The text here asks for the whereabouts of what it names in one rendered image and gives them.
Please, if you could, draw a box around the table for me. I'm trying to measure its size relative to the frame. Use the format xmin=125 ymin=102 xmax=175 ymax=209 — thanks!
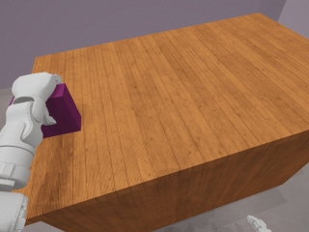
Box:
xmin=11 ymin=13 xmax=309 ymax=232

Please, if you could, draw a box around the robot right hand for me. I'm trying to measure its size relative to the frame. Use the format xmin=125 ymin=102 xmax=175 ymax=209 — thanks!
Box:
xmin=246 ymin=215 xmax=271 ymax=232

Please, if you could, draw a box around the robot left upper arm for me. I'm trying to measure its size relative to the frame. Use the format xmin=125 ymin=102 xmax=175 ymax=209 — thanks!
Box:
xmin=0 ymin=191 xmax=29 ymax=232

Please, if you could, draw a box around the sponge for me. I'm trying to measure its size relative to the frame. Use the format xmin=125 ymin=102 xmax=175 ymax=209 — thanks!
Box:
xmin=10 ymin=83 xmax=81 ymax=138

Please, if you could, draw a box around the left robot forearm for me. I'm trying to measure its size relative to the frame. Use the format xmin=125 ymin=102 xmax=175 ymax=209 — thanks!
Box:
xmin=0 ymin=94 xmax=46 ymax=192

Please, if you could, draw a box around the robot left hand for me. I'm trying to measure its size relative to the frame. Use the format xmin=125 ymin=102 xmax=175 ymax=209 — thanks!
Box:
xmin=12 ymin=72 xmax=63 ymax=126

